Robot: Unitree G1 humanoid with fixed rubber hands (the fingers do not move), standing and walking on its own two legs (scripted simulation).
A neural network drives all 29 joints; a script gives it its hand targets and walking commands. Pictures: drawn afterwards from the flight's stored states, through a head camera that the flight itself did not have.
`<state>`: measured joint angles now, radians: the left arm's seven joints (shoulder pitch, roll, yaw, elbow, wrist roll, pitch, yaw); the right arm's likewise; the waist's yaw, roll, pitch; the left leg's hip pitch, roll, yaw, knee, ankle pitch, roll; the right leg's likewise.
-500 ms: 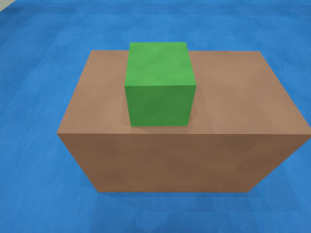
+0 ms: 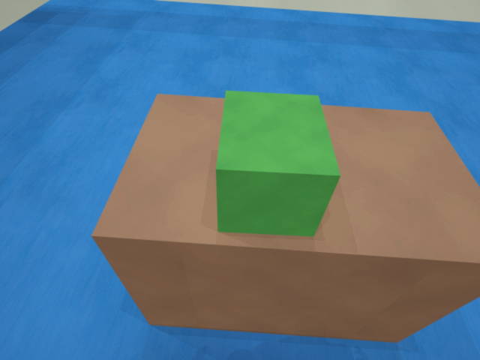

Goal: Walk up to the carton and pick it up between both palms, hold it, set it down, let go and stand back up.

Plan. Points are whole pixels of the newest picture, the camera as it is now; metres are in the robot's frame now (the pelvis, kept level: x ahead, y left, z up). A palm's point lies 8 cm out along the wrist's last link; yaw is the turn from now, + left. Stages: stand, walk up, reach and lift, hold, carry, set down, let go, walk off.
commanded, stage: walk up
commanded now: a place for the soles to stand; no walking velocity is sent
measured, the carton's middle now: (269, 162) +0.54 -0.03 +0.01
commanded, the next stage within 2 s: reach and lift in 1.90 s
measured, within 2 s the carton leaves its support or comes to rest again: neither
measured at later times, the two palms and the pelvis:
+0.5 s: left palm out of the picture +0.09 +0.28 -0.08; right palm out of the picture +0.09 -0.32 -0.09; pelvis +0.02 -0.03 +0.01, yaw -1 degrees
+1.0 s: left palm out of the picture +0.13 +0.29 -0.09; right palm out of the picture +0.14 -0.31 -0.08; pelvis +0.04 -0.01 +0.01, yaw +0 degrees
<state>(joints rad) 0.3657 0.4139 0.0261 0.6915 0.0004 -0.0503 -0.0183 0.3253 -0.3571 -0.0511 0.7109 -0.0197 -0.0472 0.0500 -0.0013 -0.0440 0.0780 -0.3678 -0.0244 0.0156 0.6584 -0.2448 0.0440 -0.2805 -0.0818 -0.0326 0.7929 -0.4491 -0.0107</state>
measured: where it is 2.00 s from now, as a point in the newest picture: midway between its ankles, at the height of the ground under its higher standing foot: outside the picture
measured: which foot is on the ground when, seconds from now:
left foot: down 0.00-1.00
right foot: up 0.00-0.38, down 0.40-1.00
